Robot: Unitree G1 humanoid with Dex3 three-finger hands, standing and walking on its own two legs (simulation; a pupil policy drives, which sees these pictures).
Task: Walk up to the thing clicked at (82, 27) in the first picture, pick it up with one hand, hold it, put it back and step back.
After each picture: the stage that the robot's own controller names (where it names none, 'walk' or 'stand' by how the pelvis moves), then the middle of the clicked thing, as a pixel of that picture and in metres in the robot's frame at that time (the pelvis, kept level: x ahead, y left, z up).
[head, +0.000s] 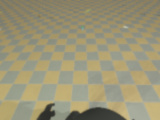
stand; (82, 28) +2.29 +0.39 -0.72
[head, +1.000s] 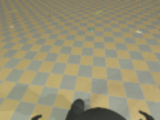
walk; (91, 30) +2.18 +0.27 -0.71
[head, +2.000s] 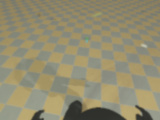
walk; (86, 40) +1.55 +0.23 -0.69
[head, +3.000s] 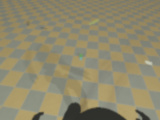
walk; (80, 57) +1.03 +0.23 -0.70
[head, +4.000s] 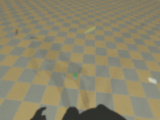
walk; (75, 75) +0.66 +0.22 -0.71
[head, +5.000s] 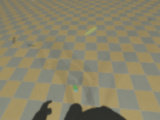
walk; (75, 88) +0.42 +0.23 -0.69
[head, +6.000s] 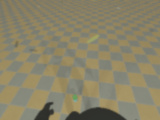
stand; (75, 98) +0.35 +0.20 -0.72
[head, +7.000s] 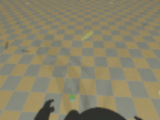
stand; (72, 97) +0.32 +0.23 -0.71
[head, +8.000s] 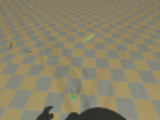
stand; (73, 97) +0.36 +0.22 -0.73
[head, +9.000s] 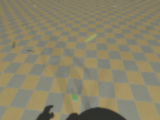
stand; (74, 98) +0.34 +0.21 -0.73
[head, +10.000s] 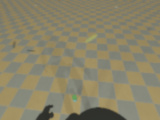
stand; (74, 98) +0.34 +0.21 -0.73
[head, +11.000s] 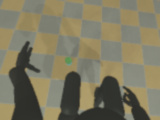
go down; (68, 61) +0.43 +0.21 -0.39
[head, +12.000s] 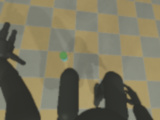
go down; (63, 56) +0.43 +0.24 -0.31
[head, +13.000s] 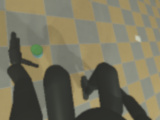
close in; (37, 51) +0.42 +0.27 -0.23
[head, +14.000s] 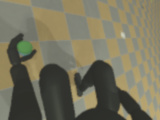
close; (25, 49) +0.41 +0.29 -0.23
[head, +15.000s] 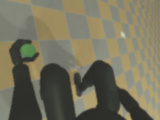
lift; (28, 51) +0.40 +0.27 -0.23
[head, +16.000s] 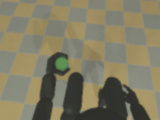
lift; (63, 65) +0.33 +0.22 -0.03
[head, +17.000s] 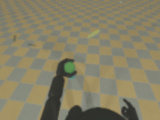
hold; (70, 71) +0.33 +0.16 +0.03
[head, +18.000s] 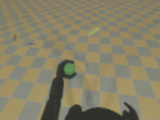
hold; (70, 72) +0.32 +0.17 +0.01
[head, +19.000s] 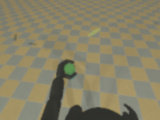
hold; (70, 71) +0.32 +0.17 +0.02
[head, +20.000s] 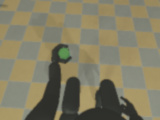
crouch; (65, 55) +0.43 +0.19 -0.07
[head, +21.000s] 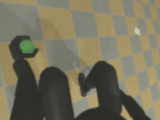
lower; (29, 49) +0.42 +0.28 -0.22
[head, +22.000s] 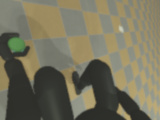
lower; (18, 46) +0.43 +0.29 -0.23
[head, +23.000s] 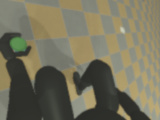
lower; (19, 46) +0.43 +0.29 -0.23
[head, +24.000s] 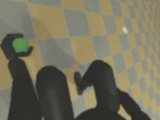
lower; (22, 47) +0.43 +0.29 -0.23
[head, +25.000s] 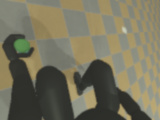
loosen; (23, 48) +0.43 +0.28 -0.23
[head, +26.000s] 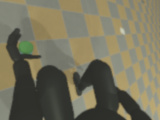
withdraw; (26, 49) +0.43 +0.27 -0.23
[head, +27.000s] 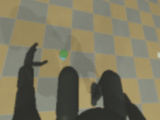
walk; (63, 55) +0.44 +0.22 -0.28
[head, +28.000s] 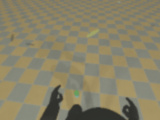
stand; (76, 94) +0.37 +0.15 -0.65
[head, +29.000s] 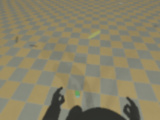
stand; (77, 94) +0.38 +0.17 -0.67
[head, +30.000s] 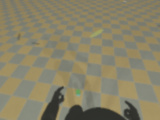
stand; (78, 92) +0.38 +0.16 -0.68
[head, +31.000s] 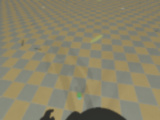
walk; (79, 96) +0.39 +0.16 -0.72
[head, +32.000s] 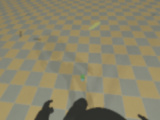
walk; (82, 77) +0.57 +0.16 -0.71
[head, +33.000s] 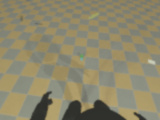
walk; (81, 57) +0.91 +0.16 -0.70
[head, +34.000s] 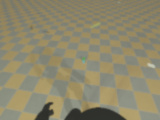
stand; (83, 60) +1.03 +0.18 -0.71
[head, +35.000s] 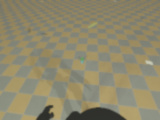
stand; (82, 60) +1.03 +0.21 -0.73
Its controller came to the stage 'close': yes
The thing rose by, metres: 0.72
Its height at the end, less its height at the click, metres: +0.00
